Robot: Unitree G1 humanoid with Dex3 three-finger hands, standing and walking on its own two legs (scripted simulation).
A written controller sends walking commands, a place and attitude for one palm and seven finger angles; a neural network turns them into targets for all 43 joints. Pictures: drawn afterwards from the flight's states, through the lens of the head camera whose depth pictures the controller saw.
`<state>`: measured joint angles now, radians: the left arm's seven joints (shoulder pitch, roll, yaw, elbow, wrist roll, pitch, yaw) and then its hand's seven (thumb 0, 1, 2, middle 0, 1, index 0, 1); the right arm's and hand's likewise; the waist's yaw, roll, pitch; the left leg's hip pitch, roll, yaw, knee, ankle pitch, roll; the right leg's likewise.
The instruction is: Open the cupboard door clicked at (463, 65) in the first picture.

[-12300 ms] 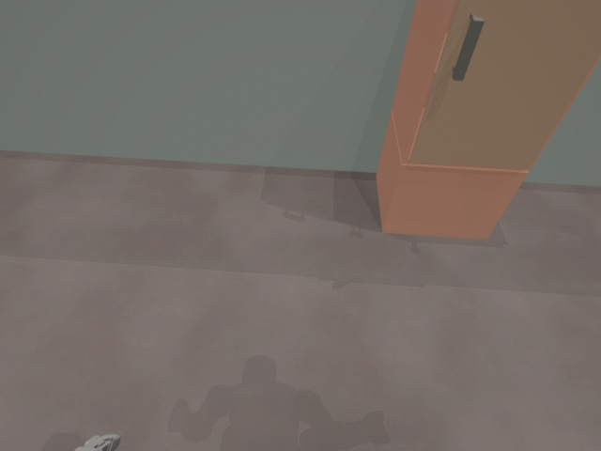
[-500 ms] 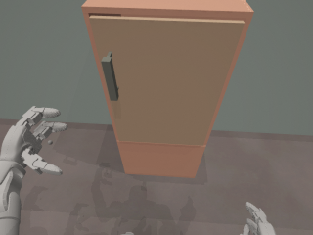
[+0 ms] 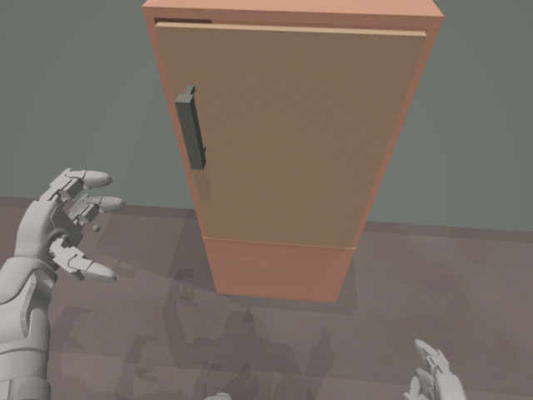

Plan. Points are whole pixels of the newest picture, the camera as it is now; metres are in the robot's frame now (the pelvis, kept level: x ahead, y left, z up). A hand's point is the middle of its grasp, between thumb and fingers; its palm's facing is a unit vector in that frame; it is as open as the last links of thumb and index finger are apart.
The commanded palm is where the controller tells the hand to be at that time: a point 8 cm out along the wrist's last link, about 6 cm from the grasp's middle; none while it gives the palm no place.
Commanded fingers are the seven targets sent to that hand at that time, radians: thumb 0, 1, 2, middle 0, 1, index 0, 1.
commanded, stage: move the hooked fingers beside the handle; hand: left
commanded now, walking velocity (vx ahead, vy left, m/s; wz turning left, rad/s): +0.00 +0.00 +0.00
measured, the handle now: (194, 128) +0.56 +0.19 +0.10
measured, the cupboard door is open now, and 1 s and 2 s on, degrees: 0 0 0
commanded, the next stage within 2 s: none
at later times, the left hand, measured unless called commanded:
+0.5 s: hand (123, 191) +0.38 +0.26 +0.11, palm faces +0.00 -1.00 +0.01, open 14.0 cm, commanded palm +0.36 +0.31 +0.11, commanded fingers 0.00 -0.50 0.30 -0.30 -1.20 -0.30 -1.20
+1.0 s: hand (141, 162) +0.44 +0.25 +0.11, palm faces +0.00 -1.00 +0.01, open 14.0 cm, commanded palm +0.43 +0.30 +0.10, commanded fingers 0.00 -0.50 0.30 -0.30 -1.20 -0.30 -1.20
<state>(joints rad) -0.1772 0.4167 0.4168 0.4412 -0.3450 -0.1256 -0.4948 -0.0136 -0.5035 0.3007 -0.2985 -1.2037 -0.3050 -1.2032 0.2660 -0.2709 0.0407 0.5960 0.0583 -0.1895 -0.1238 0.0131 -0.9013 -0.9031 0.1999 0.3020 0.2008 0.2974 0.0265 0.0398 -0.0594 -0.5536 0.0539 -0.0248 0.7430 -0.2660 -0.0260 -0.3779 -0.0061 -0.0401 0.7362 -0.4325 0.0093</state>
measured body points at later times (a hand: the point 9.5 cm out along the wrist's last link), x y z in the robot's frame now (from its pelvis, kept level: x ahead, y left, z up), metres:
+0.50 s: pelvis +0.00 +0.01 +0.00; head +0.03 +0.01 +0.44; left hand +0.37 +0.31 +0.11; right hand +0.10 -0.26 -0.10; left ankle +0.07 +0.14 -0.71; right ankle -0.03 -0.13 -0.71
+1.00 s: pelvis +0.00 +0.01 -0.01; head +0.06 +0.02 +0.43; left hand +0.44 +0.31 +0.12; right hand +0.04 -0.27 -0.12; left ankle +0.07 +0.14 -0.71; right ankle -0.03 -0.13 -0.71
